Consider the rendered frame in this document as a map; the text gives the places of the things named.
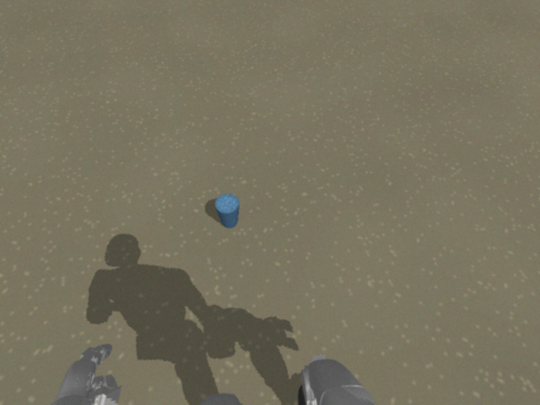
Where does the cup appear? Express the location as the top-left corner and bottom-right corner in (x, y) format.
(215, 193), (240, 228)

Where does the left robot hand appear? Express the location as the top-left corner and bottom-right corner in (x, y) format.
(56, 344), (122, 405)

